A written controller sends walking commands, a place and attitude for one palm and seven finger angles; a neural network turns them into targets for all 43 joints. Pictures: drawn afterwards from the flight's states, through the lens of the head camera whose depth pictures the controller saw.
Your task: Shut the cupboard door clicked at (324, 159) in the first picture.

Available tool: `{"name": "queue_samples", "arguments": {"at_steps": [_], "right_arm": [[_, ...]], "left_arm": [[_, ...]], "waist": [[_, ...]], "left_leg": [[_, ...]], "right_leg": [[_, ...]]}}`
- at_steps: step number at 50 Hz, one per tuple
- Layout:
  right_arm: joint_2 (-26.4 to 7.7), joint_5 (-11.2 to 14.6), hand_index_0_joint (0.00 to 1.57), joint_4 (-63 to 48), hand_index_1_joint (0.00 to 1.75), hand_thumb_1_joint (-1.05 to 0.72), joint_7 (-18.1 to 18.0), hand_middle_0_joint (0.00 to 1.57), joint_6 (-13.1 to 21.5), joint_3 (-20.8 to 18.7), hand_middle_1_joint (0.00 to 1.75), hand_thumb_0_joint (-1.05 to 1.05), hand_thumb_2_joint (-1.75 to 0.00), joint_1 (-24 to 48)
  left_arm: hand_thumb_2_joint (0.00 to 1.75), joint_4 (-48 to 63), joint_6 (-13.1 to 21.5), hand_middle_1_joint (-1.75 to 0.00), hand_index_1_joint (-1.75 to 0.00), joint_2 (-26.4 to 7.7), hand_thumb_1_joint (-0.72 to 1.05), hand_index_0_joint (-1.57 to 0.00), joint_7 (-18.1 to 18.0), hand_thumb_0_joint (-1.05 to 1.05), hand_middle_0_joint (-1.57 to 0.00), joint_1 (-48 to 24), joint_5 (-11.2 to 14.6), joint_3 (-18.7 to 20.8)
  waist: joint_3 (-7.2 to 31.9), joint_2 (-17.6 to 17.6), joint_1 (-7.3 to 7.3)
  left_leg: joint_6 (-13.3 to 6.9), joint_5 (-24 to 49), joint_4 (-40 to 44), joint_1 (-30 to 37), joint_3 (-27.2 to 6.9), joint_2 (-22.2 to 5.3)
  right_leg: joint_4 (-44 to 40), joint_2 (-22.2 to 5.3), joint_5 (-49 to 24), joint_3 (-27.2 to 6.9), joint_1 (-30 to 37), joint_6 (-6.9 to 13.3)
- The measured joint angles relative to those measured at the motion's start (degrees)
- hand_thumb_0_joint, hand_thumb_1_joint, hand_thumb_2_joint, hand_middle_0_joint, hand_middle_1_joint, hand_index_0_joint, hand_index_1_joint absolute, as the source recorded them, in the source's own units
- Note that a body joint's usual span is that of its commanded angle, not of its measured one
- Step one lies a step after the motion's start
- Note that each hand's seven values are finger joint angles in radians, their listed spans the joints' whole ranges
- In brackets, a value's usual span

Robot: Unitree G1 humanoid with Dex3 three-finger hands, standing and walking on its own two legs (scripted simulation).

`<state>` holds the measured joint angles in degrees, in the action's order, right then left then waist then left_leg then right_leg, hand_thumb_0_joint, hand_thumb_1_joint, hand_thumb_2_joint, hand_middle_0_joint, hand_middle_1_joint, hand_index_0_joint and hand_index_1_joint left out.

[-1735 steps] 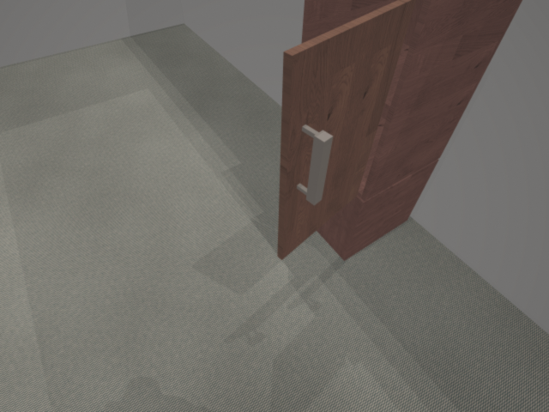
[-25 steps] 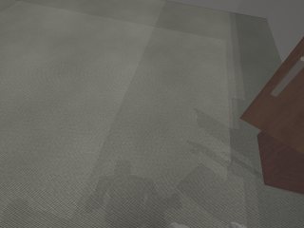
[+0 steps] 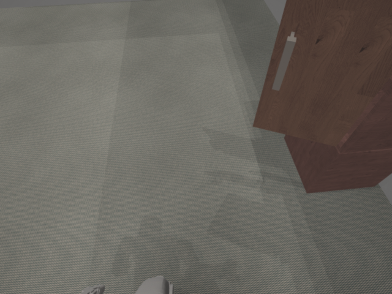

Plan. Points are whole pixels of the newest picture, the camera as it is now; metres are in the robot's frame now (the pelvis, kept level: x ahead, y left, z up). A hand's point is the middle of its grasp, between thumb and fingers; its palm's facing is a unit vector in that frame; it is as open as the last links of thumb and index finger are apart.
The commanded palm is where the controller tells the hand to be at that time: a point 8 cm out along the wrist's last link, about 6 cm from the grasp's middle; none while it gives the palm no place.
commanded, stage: turn to face it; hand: left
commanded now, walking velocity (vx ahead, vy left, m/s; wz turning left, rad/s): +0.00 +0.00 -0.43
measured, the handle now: (283, 62) +0.78 -0.25 +0.01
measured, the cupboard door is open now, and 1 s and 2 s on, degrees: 65 65 65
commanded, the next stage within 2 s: take the last steps up to it in 0.34 s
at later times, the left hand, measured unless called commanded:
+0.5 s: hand (123, 281) +0.16 +0.19 -0.16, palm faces -0.21 -0.95 -0.24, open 7.3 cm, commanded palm none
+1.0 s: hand (150, 249) +0.24 +0.14 -0.17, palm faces -0.35 -0.93 -0.14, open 7.3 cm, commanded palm none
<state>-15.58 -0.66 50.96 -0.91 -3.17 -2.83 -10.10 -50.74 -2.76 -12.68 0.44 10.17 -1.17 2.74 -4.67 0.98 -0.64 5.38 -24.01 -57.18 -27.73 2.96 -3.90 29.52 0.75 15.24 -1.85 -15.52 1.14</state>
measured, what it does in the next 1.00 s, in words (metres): walks ahead, turning right: left foot, then right foot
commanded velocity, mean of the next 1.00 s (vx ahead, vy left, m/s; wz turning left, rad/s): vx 0.17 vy -0.09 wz -0.26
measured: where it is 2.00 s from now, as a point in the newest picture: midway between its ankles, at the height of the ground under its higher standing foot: (245, 272)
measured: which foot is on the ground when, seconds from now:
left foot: up 0.00-0.12, down 0.14-0.50, up 0.52-0.78, down 0.80-1.00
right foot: down 0.00-0.14, up 0.16-0.48, down 0.50-0.80, up 0.82-1.00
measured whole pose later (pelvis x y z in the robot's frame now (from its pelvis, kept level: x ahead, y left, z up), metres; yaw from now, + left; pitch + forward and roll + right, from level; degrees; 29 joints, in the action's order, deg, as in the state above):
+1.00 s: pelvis +0.12 -0.03 +0.01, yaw -21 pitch +1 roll -2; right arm -10.2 -2.0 57.3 -2.3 3.7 -0.6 -20.9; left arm -57.9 -2.8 -13.8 3.1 12.2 -2.0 4.4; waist -1.8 -2.6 -1.2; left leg 0.6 -16.7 -24.7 -8.5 10.4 -6.3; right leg 64.3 -2.1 15.3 0.8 -31.5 -0.1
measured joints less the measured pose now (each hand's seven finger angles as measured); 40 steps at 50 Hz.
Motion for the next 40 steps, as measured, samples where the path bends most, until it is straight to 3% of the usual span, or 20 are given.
{"name": "queue_samples", "arguments": {"at_steps": [4, 6, 8, 11, 13, 15, 21, 24, 26, 28, 30, 32, 36, 40], "right_arm": [[1.00, 0.25, 0.20, -0.71, 0.30, -0.90, 0.02, 0.20, 0.67, 0.43, 0.30, 0.01, -0.90, 0.62], [1.45, 0.37, 0.20, -0.98, 0.30, -0.90, -0.12, 0.20, 1.34, 0.76, 0.30, 0.01, -0.90, 0.55], [1.80, 0.06, 0.20, -1.19, 0.30, -0.90, -0.30, 0.20, 2.37, 1.17, 0.30, 0.01, -0.90, 0.02], [2.98, -0.70, 0.20, -1.11, 0.30, -0.90, -0.57, 0.20, 2.89, 2.18, 0.30, 0.01, -0.90, -0.79], [3.55, -0.96, 0.20, -0.82, 0.30, -0.90, -0.82, 0.20, 3.01, 2.56, 0.30, 0.01, -0.90, -1.68], [3.89, -1.02, 0.20, -0.24, 0.30, -0.90, -0.95, 0.21, 2.97, 2.70, 0.30, 0.01, -0.90, -2.47], [3.87, -0.99, 0.21, 2.25, 0.30, -0.90, -0.70, 0.21, 2.51, 2.05, 0.30, 0.01, -0.90, -4.48], [3.45, -0.67, 0.21, 3.65, 0.30, -0.90, -0.49, 0.21, 2.00, 1.43, 0.30, 0.01, -0.90, -5.78], [2.75, -0.33, 0.21, 4.68, 0.30, -0.90, -0.26, 0.21, 1.29, 0.93, 0.30, 0.01, -0.90, -6.40], [1.83, -0.38, 0.20, 5.92, 0.30, -0.90, -0.27, 0.21, 0.13, 0.43, 0.30, 0.01, -0.90, -6.23], [1.54, -0.52, 0.20, 6.64, 0.30, -0.90, 0.02, 0.20, -0.11, 0.18, 0.30, 0.01, -0.90, -5.93], [1.59, -0.71, 0.20, 6.45, 0.30, -0.90, 0.52, 0.20, 0.38, 0.02, 0.30, 0.01, -0.90, -5.70], [2.28, -0.84, 0.20, 5.00, 0.30, -0.90, 0.98, 0.20, 1.45, -0.20, 0.30, 0.01, -0.90, -5.08], [2.58, -0.97, 0.20, 3.34, 0.30, -0.90, 0.52, 0.20, 4.10, 0.34, 0.30, 0.01, -0.90, -5.08]], "left_arm": [[0.90, -0.47, -0.20, -0.30, -0.30, -0.20, 0.91, -0.21, 0.13, 0.00, -0.20, 0.75, -0.17, 0.15], [0.90, -0.81, -0.45, -0.30, -0.30, -0.45, 0.91, -0.21, 0.13, 0.00, -0.20, 1.11, 0.01, 0.37], [0.90, -1.04, -0.99, -0.30, -0.30, -0.84, 0.91, -0.21, 0.15, 0.00, -0.20, 1.27, 0.41, 0.68], [0.90, -1.64, -1.64, -0.30, -0.30, -1.81, 0.91, -0.20, 0.39, 0.00, -0.20, 0.64, 0.19, 1.26], [0.90, -1.82, -1.67, -0.30, -0.30, -2.18, 0.91, -0.20, 0.69, 0.00, -0.20, 0.16, 0.15, 1.54], [0.90, -1.78, -1.68, -0.30, -0.30, -2.26, 0.91, -0.20, 0.80, 0.00, -0.20, -0.26, 0.22, 1.62], [0.90, -1.95, -1.64, -0.30, -0.30, -1.49, 0.91, -0.20, 0.79, 0.00, -0.20, -1.68, 0.26, 1.12], [0.90, -1.86, -0.90, -0.30, -0.30, -1.02, 0.91, -0.20, 0.78, 0.00, -0.20, -1.82, 0.24, 0.72], [0.90, -2.17, 0.05, -0.30, -0.30, -0.43, 0.91, -0.20, 0.62, 0.00, -0.20, -1.48, -0.05, 0.58], [0.90, -2.66, 0.55, -0.30, -0.30, 0.92, 0.91, -0.20, 0.52, 0.00, -0.20, -0.95, -0.09, 0.17], [0.90, -2.99, 1.12, -0.30, -0.30, 1.66, 0.91, -0.20, 0.29, 0.00, -0.20, 0.44, 0.00, 0.03], [0.90, -3.79, 1.47, -0.30, -0.30, 1.92, 0.91, -0.20, 0.13, 0.00, -0.20, 1.94, -0.07, -0.07], [0.90, -5.79, 1.65, -0.30, -0.30, 1.70, 0.91, -0.20, 0.41, 0.00, -0.20, 4.42, -0.36, -0.02], [0.90, -7.27, 1.18, -0.30, -0.30, 1.17, 0.91, -0.20, 0.92, 0.00, -0.20, 6.55, -0.06, 0.52]], "waist": [[0.71, -1.54, 0.73], [1.18, -2.19, 0.92], [1.85, -2.56, 0.76], [1.46, -3.59, 0.86], [1.14, -3.45, 0.84], [0.84, -2.98, 0.83], [0.46, -0.75, -0.29], [0.91, -0.06, -0.77], [1.64, 0.63, -0.74], [1.83, 2.18, -0.98], [2.20, 1.96, -0.71], [2.66, 1.17, -0.73], [3.57, -0.60, -0.56], [4.11, -1.72, -0.15]], "left_leg": [[-0.51, 0.88, 10.58, 3.55, -0.49, 1.35], [-0.95, 4.86, 18.90, 7.17, -0.47, 2.04], [-4.08, 7.68, 23.99, 9.23, -0.28, 1.98], [-6.42, 6.65, 23.71, 10.10, 1.46, 1.25], [-6.41, 7.28, 25.72, 11.65, 2.19, 0.54], [-6.26, 8.12, 27.65, 13.08, 2.93, -0.19], [-5.28, 7.78, 28.11, 14.60, 4.85, -2.14], [-4.24, 5.87, 24.98, 13.84, 5.69, -2.71], [-3.40, 0.54, 19.44, 11.65, 5.39, -2.94], [-3.15, -5.16, 9.38, 7.68, 2.20, -1.87], [-2.91, -4.57, 1.39, 4.09, 1.24, -0.66], [-2.50, -2.28, -0.65, 2.00, 1.71, -0.38], [-2.14, 0.44, 7.01, 2.19, 2.84, -0.56], [-2.75, 5.12, 23.38, 8.68, 3.21, -0.37]], "right_leg": [[-0.06, 0.72, -0.08, -2.32, -0.28, -0.58], [1.35, 1.21, 0.69, -3.49, -0.98, -1.24], [5.17, 1.92, 3.72, -4.06, -2.84, -1.56], [20.18, 1.81, 12.80, -1.83, -7.70, -1.95], [27.36, 1.09, 13.22, 0.11, -9.75, -2.58], [28.97, 0.11, 12.62, 1.59, -10.12, -3.10], [16.92, -1.50, 10.73, 4.03, -5.21, -2.81], [4.81, -1.52, 3.24, 4.79, 0.28, -1.85], [1.20, -1.25, 3.85, 4.20, 1.87, -0.58], [1.45, -0.49, 3.55, 4.52, 2.15, -0.18], [-0.77, -0.37, 2.23, 4.03, 3.50, 0.27], [-3.15, -0.37, 1.22, 3.53, 4.92, 0.47], [-5.27, -0.05, 1.30, 2.72, 6.47, 0.55], [-0.29, 1.01, 5.37, 1.51, 5.35, 0.31]]}}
